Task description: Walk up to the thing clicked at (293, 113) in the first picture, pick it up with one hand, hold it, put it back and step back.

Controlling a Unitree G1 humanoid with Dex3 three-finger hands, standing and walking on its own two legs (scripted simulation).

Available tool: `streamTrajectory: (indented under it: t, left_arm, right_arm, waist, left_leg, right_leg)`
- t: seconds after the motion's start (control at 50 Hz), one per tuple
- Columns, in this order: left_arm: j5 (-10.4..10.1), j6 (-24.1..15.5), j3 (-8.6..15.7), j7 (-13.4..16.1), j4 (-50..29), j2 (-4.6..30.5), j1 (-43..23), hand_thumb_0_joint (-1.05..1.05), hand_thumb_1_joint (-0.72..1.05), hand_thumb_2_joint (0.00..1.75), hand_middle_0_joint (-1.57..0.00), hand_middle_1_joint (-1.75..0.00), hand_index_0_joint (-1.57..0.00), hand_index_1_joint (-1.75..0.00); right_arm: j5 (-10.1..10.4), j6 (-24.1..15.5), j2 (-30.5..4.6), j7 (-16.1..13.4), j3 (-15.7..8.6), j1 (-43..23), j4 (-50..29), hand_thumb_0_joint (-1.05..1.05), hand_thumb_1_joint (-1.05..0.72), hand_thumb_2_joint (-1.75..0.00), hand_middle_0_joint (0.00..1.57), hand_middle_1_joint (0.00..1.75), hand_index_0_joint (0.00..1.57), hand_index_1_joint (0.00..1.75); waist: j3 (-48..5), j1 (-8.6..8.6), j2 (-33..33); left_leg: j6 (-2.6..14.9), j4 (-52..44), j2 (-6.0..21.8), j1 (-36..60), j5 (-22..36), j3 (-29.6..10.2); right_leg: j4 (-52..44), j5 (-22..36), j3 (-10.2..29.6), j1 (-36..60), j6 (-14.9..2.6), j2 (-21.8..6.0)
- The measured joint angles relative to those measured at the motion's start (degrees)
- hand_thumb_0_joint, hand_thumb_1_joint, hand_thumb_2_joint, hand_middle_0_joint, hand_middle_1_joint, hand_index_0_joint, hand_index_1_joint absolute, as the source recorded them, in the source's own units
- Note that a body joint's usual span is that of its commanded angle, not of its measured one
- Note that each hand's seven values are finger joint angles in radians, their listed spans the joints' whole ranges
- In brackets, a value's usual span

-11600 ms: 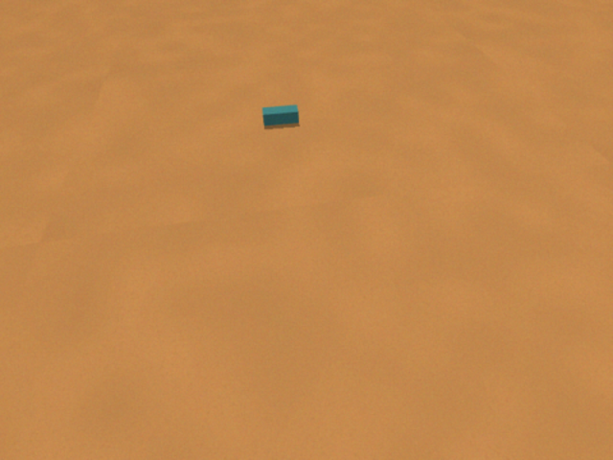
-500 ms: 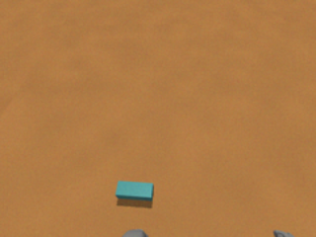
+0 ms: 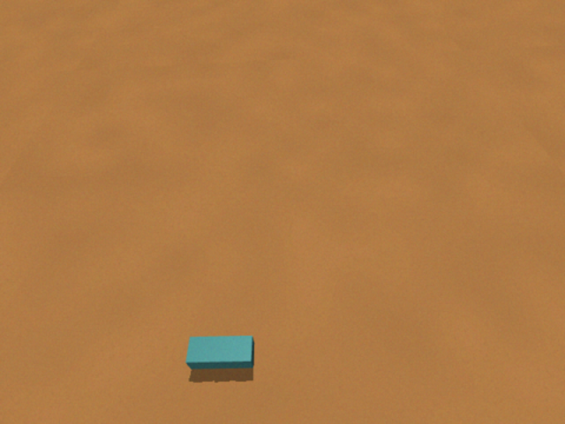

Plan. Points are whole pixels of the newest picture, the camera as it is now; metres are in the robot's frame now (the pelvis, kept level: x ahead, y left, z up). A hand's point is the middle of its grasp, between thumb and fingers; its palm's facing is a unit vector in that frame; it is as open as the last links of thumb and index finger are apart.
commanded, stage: walk up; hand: left
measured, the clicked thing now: (221, 352) +0.45 +0.25 -0.72
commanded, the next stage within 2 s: stand in 1.12 s
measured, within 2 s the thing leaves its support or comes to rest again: neither
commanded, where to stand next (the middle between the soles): +0.07 +0.00 m, yaw +0 degrees
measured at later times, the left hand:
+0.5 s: hand out of the picture +0.09 +0.26 -0.13, palm faces +0.01 -0.94 -0.33, open 7.4 cm
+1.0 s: hand out of the picture +0.08 +0.26 -0.13, palm faces +0.00 -0.94 -0.34, open 7.4 cm
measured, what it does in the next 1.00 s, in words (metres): stands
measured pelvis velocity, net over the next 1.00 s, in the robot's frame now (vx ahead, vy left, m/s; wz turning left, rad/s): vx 0.01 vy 0.01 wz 0.01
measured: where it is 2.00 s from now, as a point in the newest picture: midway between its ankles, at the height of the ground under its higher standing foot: outside the picture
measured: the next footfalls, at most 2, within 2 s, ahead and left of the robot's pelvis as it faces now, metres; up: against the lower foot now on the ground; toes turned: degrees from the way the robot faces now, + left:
none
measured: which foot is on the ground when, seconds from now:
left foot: down 0.00-1.00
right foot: down 0.00-1.00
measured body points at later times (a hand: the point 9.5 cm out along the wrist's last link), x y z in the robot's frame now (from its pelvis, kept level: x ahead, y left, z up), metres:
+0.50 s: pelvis +0.00 +0.01 +0.02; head +0.00 +0.00 +0.47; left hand +0.09 +0.31 -0.11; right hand +0.08 -0.30 -0.11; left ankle +0.01 +0.14 -0.72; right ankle +0.02 -0.14 -0.72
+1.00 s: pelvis +0.01 +0.01 +0.02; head +0.02 +0.00 +0.47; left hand +0.08 +0.31 -0.11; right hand +0.09 -0.29 -0.11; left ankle +0.01 +0.14 -0.72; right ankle +0.02 -0.14 -0.72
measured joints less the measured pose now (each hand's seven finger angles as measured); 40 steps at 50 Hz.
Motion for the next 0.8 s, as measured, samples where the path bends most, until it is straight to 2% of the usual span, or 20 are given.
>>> streamTrajectory:
  t: [0.04, 0.06, 0.1, 0.12, 0.18, 0.32, 0.52, 0.8]
  left_arm:
    - [0.1, -0.2, -0.6, 0.0, 0.6, -0.9, 0.1, 0.01, 0.91, 0.9, -0.2, -0.3, -0.2, -0.29]
    - [0.1, -0.1, -0.8, -0.1, 0.8, -1.2, 0.0, 0.01, 0.91, 0.9, -0.2, -0.3, -0.2, -0.3]
    - [-0.2, 0.2, -1.0, -0.2, 1.3, -1.4, -0.6, 0.01, 0.9, 0.9, -0.2, -0.3, -0.2, -0.3]
    - [-0.5, 0.4, -1.0, -0.2, 1.6, -1.4, -1.0, 0.01, 0.9, 0.9, -0.2, -0.3, -0.2, -0.3]
    - [-0.9, 0.6, -1.1, -0.2, 3.2, -1.8, -1.7, 0.01, 0.9, 0.9, -0.2, -0.3, -0.2, -0.3]
    - [-1.0, -0.1, -1.2, -0.4, 7.0, -2.0, -2.9, 0.01, 0.9, 0.9, -0.2, -0.3, -0.2, -0.3]
    - [-0.9, -0.1, -1.3, -0.2, 10.5, -2.0, -4.6, 0.01, 0.91, 0.9, -0.2, -0.3, -0.2, -0.29]
    - [-0.6, -0.2, -1.3, 0.0, 12.6, -2.1, -4.1, 0.01, 0.91, 0.9, -0.2, -0.3, -0.2, -0.29]
  right_arm:
    - [0.3, -0.1, -0.2, 0.2, 0.0, 0.1, 1.0, 0.01, -0.9, -0.9, 0.2, 0.3, 0.2, 0.3]
    - [0.3, -0.4, -0.1, 0.3, 0.1, 0.2, 1.5, 0.01, -0.9, -0.9, 0.2, 0.3, 0.2, 0.3]
    - [-0.1, -1.1, 0.2, 0.5, 0.0, 0.5, 2.6, 0.01, -0.9, -0.9, 0.2, 0.3, 0.2, 0.3]
    - [-0.4, -1.2, 0.7, 0.5, 0.1, 0.5, 3.3, 0.01, -0.9, -0.9, 0.2, 0.3, 0.2, 0.3]
    - [-0.6, -1.2, 1.9, 1.1, 0.8, 0.7, 5.5, 0.01, -0.9, -0.9, 0.2, 0.3, 0.2, 0.3]
    - [-0.5, -1.6, 3.2, 1.7, 1.7, -1.0, 8.6, 0.01, -0.9, -0.9, 0.21, 0.3, 0.2, 0.3]
    - [-0.2, -1.8, 2.6, 1.3, 1.4, -4.1, 10.9, 0.01, -0.9, -0.9, 0.21, 0.3, 0.2, 0.3]
    - [-0.2, -1.4, 2.8, 1.3, 0.9, -5.4, 12.1, 0.01, -0.9, -0.9, 0.2, 0.3, 0.2, 0.3]
  waist:
    - [-0.7, 0.04, 0.5]
    - [-1.0, -0.01, 0.6]
    - [-1.4, -0.1, 0.4]
    - [-1.3, 0.16, -0.3]
    - [-2.4, 0.61, -0.5]
    - [-3.5, 0.61, -1.0]
    - [-4.1, 1.04, -1.3]
    - [-4.3, 1.23, -1.2]
  left_leg:
    - [0.51, -0.9, -0.8, 0.4, -0.4, 0.1]
    - [0.63, -3.6, -1.0, 1.3, 1.4, 0.4]
    - [-0.13, -9.9, -1.4, 3.4, 10.0, 0.8]
    - [-0.77, -11.1, -1.9, 4.0, 11.7, 1.2]
    - [-1.43, -13.2, -1.7, 5.1, 12.2, 1.2]
    - [-1.67, -18.8, -1.3, 7.5, 15.0, 1.2]
    - [-1.55, -23.1, -1.3, 9.3, 17.2, 1.2]
    - [-1.43, -25.5, -1.5, 10.7, 18.0, 1.2]
  right_leg:
    - [-0.5, 0.3, 0.2, 0.0, 0.27, -0.6]
    - [-0.5, 0.4, 0.1, -0.1, 0.51, -1.0]
    - [0.2, 0.1, 0.1, -0.6, 1.02, -1.7]
    - [0.4, 0.1, 0.5, -0.5, 1.22, -2.2]
    - [-2.7, 1.6, 0.5, 0.9, 1.01, -2.0]
    - [-9.0, 5.0, 0.2, 3.7, 1.21, -1.8]
    - [-14.2, 7.6, 0.1, 5.9, 1.48, -1.8]
    - [-16.6, 8.4, 0.0, 7.3, 1.7, -2.1]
